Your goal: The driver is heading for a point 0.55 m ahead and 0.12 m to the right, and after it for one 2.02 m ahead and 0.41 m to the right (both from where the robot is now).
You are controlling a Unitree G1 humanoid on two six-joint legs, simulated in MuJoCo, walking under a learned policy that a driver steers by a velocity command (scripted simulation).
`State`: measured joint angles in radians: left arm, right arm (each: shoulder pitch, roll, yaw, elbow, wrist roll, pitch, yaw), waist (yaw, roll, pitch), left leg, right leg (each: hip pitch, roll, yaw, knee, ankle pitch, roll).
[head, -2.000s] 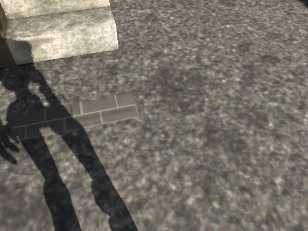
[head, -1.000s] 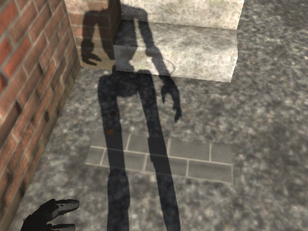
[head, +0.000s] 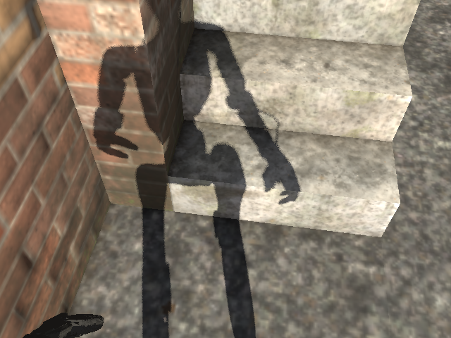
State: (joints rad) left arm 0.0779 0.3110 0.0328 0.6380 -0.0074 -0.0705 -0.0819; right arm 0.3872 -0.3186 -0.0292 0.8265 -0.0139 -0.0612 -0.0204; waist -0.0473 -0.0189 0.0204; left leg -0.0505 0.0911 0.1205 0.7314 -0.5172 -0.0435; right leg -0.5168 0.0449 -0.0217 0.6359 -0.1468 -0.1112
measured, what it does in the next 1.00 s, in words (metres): walks ahead, turning right: left foot, then right foot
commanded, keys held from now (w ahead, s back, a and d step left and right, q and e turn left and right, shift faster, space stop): w+e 0.90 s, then w+q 0.10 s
